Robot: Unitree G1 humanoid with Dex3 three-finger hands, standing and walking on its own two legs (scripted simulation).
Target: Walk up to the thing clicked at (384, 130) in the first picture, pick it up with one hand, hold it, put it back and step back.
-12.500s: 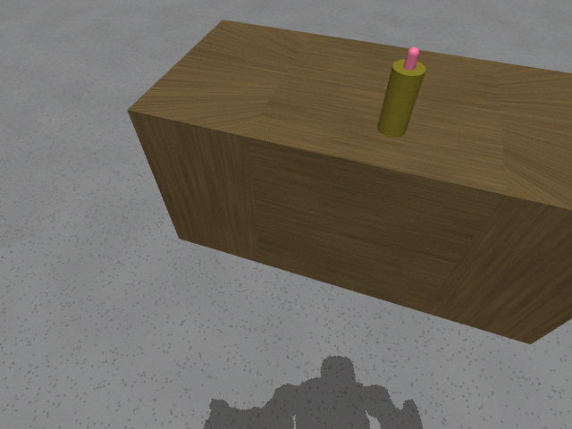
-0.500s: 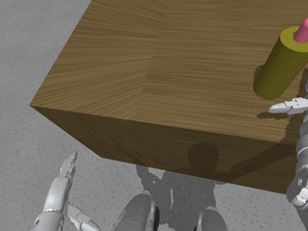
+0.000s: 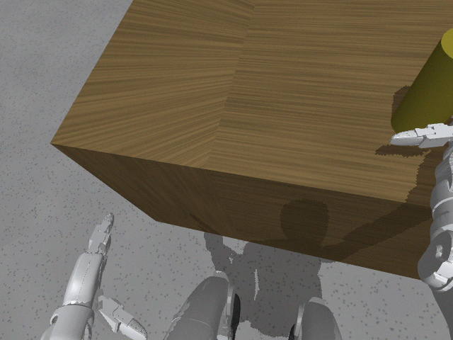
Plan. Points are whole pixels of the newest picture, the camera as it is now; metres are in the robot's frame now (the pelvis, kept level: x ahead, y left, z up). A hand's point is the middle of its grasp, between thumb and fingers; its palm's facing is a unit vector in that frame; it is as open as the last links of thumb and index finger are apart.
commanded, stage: close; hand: right
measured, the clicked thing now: (446, 80) +0.53 -0.23 +0.08
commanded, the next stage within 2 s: settle in 0.48 s
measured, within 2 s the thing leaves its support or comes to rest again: leaves its support in 0.88 s
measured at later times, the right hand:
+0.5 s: hand (437, 108) +0.51 -0.23 +0.05, palm faces +0.24 +0.97 +0.03, open 10.7 cm
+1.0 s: hand (441, 100) +0.51 -0.23 +0.06, palm faces +0.26 +0.96 +0.00, open 10.7 cm
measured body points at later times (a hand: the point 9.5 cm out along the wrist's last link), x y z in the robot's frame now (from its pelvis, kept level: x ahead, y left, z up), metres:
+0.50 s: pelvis +0.00 +0.00 +0.00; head +0.13 -0.05 +0.43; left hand +0.17 +0.27 +0.01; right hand +0.49 -0.28 +0.05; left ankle +0.05 +0.12 -0.65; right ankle +0.01 -0.11 -0.65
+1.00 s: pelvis +0.01 +0.00 +0.02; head +0.13 -0.05 +0.45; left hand +0.16 +0.27 +0.01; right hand +0.49 -0.28 +0.07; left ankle +0.05 +0.12 -0.65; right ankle +0.01 -0.11 -0.65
